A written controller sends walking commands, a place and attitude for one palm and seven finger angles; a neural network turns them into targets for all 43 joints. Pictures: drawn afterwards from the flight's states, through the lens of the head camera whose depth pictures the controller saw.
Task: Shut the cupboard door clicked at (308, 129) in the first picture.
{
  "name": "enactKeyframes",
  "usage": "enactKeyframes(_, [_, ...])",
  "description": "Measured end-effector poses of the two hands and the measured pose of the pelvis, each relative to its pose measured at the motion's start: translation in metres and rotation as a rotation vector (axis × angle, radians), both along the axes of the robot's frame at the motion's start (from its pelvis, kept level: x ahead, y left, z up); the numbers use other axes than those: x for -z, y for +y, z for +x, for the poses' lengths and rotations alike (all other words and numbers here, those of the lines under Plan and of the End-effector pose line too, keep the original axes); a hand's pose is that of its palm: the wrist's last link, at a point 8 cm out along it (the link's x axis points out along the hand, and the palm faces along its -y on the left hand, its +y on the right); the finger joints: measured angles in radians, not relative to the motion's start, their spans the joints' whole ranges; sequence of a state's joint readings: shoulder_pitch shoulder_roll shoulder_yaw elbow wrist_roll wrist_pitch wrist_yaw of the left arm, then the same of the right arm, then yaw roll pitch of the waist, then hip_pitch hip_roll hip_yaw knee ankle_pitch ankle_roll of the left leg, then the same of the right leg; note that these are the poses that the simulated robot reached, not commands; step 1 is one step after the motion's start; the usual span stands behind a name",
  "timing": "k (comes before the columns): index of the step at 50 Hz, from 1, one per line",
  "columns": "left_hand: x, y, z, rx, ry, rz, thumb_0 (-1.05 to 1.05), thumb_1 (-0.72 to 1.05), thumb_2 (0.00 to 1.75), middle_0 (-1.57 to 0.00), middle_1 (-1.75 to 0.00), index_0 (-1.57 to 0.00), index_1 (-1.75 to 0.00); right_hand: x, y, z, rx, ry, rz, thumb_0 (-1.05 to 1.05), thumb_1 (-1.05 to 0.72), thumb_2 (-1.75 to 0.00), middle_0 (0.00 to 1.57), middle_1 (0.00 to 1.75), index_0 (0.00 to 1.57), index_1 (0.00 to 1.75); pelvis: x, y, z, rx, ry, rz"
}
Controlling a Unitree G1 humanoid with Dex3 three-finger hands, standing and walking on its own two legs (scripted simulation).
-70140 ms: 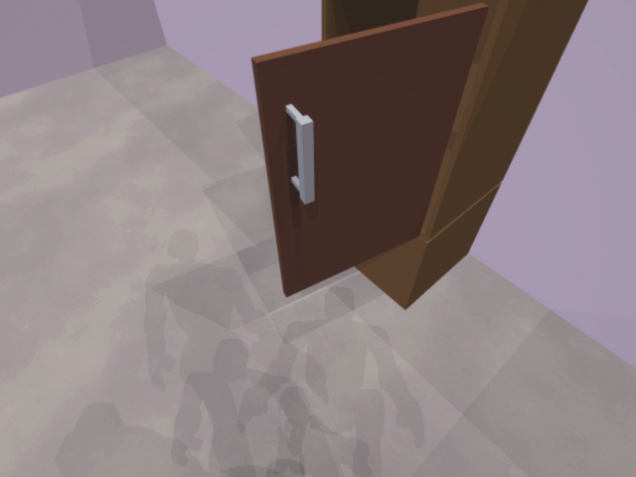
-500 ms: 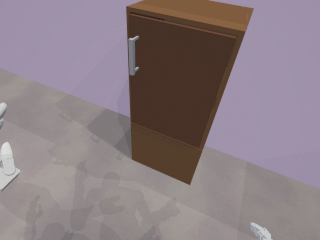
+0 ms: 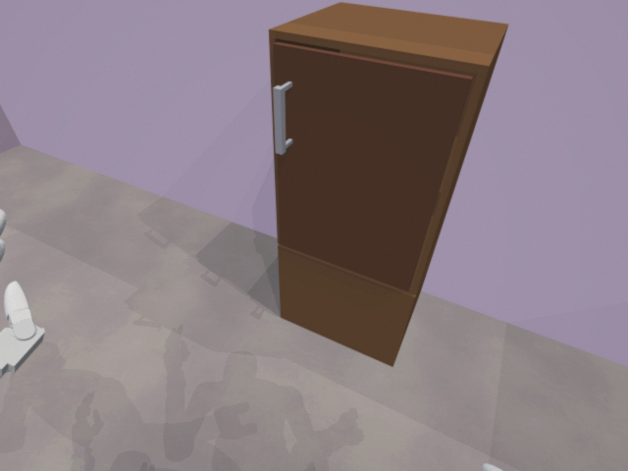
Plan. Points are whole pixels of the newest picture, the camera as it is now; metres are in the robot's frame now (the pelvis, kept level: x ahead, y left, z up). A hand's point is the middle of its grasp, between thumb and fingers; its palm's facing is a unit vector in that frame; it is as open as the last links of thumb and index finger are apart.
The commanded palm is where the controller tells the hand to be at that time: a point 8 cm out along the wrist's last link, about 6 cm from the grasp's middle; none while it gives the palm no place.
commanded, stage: stop stepping back and stand still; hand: left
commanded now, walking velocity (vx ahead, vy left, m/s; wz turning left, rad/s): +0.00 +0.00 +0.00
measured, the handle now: (284, 118) +0.85 +0.13 +0.10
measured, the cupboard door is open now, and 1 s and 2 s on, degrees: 0 0 0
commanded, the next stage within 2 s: let the arm hang, fingers relaxed in 0.42 s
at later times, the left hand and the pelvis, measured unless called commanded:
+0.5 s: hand (24, 329) +0.20 +0.30 +0.16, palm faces +0.43 -0.78 -0.44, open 7.4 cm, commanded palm none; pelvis +0.00 +0.03 +0.00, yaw -1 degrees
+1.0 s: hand out of the picture -0.06 +0.23 -0.17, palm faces +0.02 -0.98 -0.20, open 7.1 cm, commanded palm none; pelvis -0.03 +0.04 +0.00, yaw +1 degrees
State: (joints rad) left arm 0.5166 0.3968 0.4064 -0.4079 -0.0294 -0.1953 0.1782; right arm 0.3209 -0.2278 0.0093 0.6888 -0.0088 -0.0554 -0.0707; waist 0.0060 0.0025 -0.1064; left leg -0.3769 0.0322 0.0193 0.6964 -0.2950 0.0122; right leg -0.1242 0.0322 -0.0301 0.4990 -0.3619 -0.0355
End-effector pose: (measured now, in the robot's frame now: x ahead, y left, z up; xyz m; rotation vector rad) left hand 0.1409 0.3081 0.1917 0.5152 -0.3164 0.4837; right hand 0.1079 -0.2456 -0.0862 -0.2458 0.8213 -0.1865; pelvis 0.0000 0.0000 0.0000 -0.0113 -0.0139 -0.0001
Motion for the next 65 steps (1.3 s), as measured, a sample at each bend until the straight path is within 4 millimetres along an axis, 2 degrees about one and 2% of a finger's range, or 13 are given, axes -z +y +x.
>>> enactKeyframes(6, [0.020,0.015,0.026,0.009,0.029,-0.074,0.01,0.89,0.89,-0.20,-0.30,-0.21,-0.30,-0.005,0.010,0.026,0.023,-0.047,-0.025,0.02,-0.90,-0.90,0.20,0.30,0.20,0.30,0.006,0.019,0.007,0.008,-0.014,0.010])
enactKeyframes(11, [0.012,0.008,0.039,0.105,0.058,-0.013,0.01,0.89,0.89,-0.21,-0.30,-0.21,-0.30,-0.021,0.034,0.045,-0.003,-0.119,0.008,0.01,-0.90,-0.90,0.20,0.30,0.20,0.30,0.001,0.022,0.004,0.014,0.015,0.001])
enactKeyframes(18, [-0.007,0.011,0.030,0.140,0.057,0.070,0.01,0.88,0.89,-0.21,-0.30,-0.21,-0.30,-0.027,0.054,0.053,-0.027,-0.146,0.052,0.01,-0.90,-0.90,0.20,0.30,0.20,0.30,-0.003,0.026,0.004,0.025,0.038,-0.007])
enactKeyframes(26, [0.012,0.028,0.013,0.030,0.122,-0.025,0.01,0.88,0.89,-0.21,-0.30,-0.21,-0.30,-0.017,0.051,0.036,-0.025,-0.104,0.051,0.01,-0.90,-0.90,0.21,0.30,0.20,0.30,-0.004,0.029,-0.002,0.020,0.025,-0.011])
enactKeyframes(28, [0.041,0.029,0.017,0.039,0.221,-0.055,0.01,0.89,0.89,-0.20,-0.30,-0.21,-0.30,-0.009,0.046,0.032,-0.069,-0.087,0.058,0.01,-0.90,-0.90,0.21,0.30,0.20,0.30,-0.002,0.032,-0.008,0.006,0.025,-0.014])
enactKeyframes(32, [0.157,0.020,0.012,0.038,0.702,-0.238,0.00,0.90,0.89,-0.20,-0.30,-0.20,-0.30,0.016,0.030,0.016,-0.079,0.007,0.052,0.01,-0.90,-0.90,0.21,0.30,0.20,0.30,0.004,0.038,-0.021,-0.001,0.018,-0.014])
enactKeyframes(37, [0.283,-0.030,-0.059,0.064,1.218,-0.467,0.01,0.90,0.89,-0.20,-0.29,-0.20,-0.30,0.030,0.019,-0.033,-0.013,0.159,0.030,0.01,-0.90,-0.90,0.20,0.30,0.20,0.30,0.007,0.038,-0.028,-0.007,0.001,-0.009])
enactKeyframes(39, [0.317,-0.052,-0.093,0.071,1.360,-0.562,0.01,0.90,0.89,-0.20,-0.29,-0.20,-0.30,0.033,0.019,-0.060,0.011,0.252,0.013,0.01,-0.90,-0.90,0.20,0.30,0.20,0.30,0.009,0.038,-0.028,-0.011,-0.008,-0.011])
enactKeyframes(42, [0.341,-0.047,-0.127,-0.019,1.450,-0.646,-0.01,0.98,0.89,-0.21,-0.30,-0.21,-0.30,0.034,0.023,-0.102,0.042,0.403,-0.005,0.01,-0.91,-0.90,0.20,0.30,0.20,0.30,0.009,0.036,-0.028,-0.023,-0.011,-0.017])
enactKeyframes(47, [0.345,-0.035,-0.179,-0.104,1.613,-0.678,-0.01,0.98,0.89,-0.20,-0.30,-0.21,-0.30,0.035,0.037,-0.156,0.087,0.584,0.016,0.01,-0.90,-0.90,0.20,0.30,0.20,0.30,0.002,0.038,-0.030,-0.025,0.008,-0.015])
enactKeyframes(51, [0.331,-0.027,-0.214,-0.185,1.692,-0.673,-0.01,0.95,0.89,-0.20,-0.30,-0.20,-0.30,0.043,0.049,-0.173,0.101,0.638,0.067,0.01,-0.90,-0.90,0.20,0.30,0.20,0.30,-0.003,0.041,-0.031,-0.020,0.013,-0.010])
enactKeyframes(58, [0.316,-0.026,-0.245,-0.273,1.735,-0.651,0.00,0.92,0.89,-0.20,-0.29,-0.20,-0.30,0.059,0.064,-0.160,0.094,0.588,0.152,0.01,-0.90,-0.90,0.20,0.30,0.20,0.30,-0.006,0.038,-0.031,-0.010,-0.010,-0.002])
enactKeyframes(65, [0.323,-0.047,-0.235,-0.233,1.701,-0.672,0.00,0.91,0.89,-0.20,-0.29,-0.20,-0.30,0.062,0.063,-0.143,0.093,0.534,0.165,0.02,-0.92,-0.90,0.20,0.30,0.20,0.30,-0.005,0.033,-0.030,-0.005,-0.027,0.003])
